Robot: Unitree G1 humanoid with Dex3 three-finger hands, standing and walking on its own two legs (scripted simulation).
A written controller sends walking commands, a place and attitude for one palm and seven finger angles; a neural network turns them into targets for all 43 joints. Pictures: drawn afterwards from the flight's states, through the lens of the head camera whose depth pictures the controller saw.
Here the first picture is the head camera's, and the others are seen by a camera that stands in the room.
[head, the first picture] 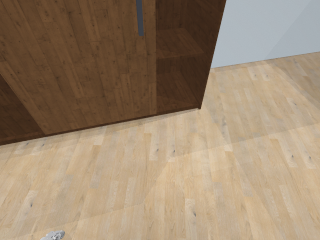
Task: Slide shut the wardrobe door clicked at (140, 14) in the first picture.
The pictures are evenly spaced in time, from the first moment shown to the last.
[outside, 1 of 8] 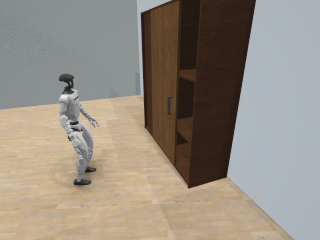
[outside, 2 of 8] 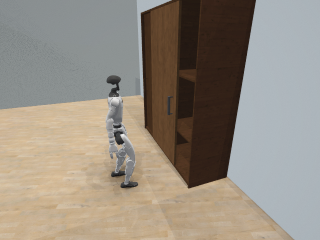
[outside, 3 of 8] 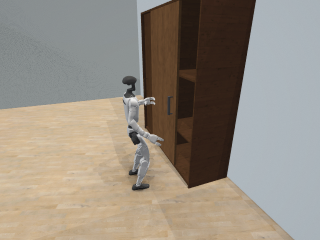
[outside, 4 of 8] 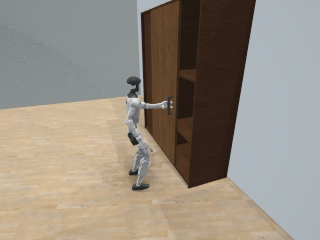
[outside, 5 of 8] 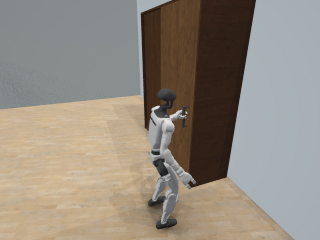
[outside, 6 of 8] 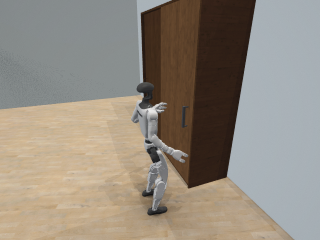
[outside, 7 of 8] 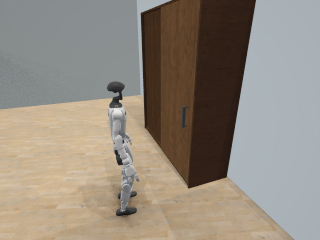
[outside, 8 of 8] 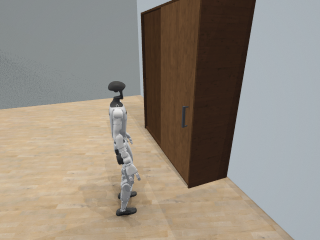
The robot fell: no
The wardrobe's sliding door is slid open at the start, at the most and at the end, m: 0.39 0.39 0.00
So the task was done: yes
